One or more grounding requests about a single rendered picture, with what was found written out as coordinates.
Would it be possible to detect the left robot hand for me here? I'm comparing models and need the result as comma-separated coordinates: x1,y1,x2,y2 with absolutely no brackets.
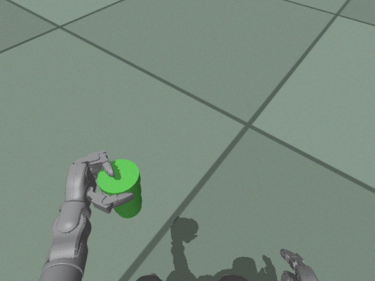
65,150,134,214

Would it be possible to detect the left robot arm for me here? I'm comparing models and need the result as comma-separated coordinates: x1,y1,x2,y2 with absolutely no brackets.
39,200,91,281

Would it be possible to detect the cup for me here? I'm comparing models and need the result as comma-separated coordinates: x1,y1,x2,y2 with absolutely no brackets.
97,159,142,218

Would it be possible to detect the right robot hand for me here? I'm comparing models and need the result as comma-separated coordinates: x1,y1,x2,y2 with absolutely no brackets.
280,249,318,281

